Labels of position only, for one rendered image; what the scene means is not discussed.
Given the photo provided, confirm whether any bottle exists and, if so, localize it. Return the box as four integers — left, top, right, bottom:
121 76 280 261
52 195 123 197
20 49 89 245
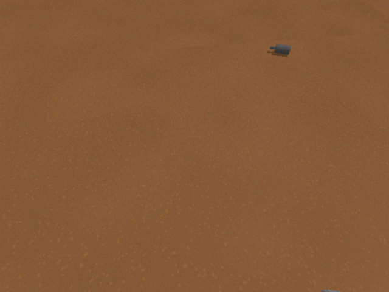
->
270 44 291 54

